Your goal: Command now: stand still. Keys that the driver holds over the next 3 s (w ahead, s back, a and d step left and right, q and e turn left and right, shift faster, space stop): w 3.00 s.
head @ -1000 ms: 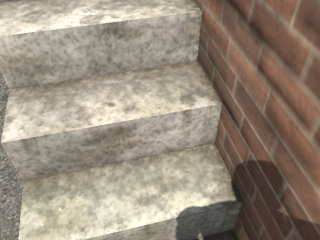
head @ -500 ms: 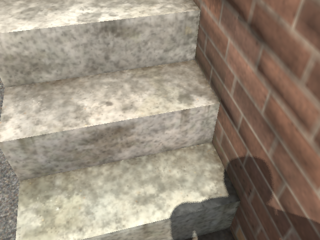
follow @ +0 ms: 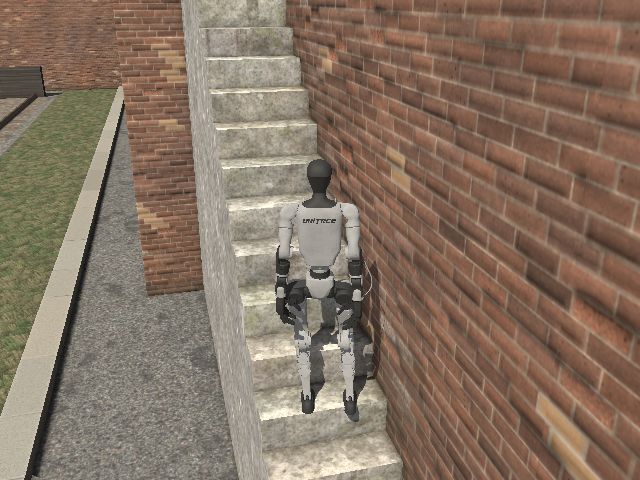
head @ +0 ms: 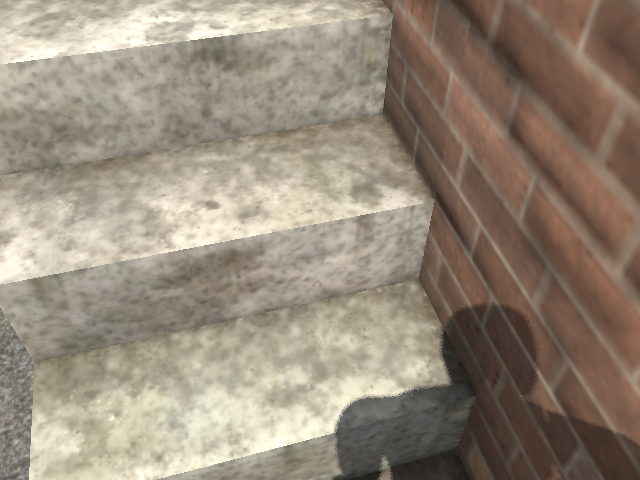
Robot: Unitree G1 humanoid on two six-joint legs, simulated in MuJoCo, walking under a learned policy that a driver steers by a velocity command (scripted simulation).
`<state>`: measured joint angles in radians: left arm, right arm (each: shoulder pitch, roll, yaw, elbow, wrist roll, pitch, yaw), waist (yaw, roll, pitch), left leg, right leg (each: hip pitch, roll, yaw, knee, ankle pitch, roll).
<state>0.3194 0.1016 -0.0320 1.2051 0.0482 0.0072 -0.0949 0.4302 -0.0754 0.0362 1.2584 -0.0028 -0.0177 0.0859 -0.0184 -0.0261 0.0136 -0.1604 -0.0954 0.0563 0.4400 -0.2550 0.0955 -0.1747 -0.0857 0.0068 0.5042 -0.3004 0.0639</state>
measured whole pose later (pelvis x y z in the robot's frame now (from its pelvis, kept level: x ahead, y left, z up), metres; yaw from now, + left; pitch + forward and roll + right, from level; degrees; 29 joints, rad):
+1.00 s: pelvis +0.00 +0.00 +0.00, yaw +0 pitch -1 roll +1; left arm 0.33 0.10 -0.04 1.18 0.04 0.00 -0.08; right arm 0.37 -0.09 0.02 1.23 0.00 -0.02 0.08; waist -0.02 -0.02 0.03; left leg -0.16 -0.09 0.04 0.41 -0.23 0.09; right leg -0.18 -0.09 -0.05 0.48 -0.27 0.05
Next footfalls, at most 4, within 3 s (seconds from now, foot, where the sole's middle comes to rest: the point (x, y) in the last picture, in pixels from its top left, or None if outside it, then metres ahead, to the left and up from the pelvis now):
none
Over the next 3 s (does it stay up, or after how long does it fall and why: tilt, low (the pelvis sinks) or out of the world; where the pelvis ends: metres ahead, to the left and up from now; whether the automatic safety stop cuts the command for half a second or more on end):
stays up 0.00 -0.01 0.00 its command is cut before an obstacle from the start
